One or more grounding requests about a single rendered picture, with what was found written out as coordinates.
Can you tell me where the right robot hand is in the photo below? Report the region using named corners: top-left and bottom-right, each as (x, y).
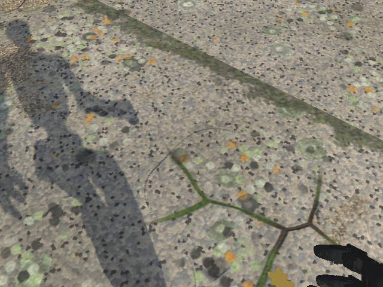
top-left (307, 244), bottom-right (383, 287)

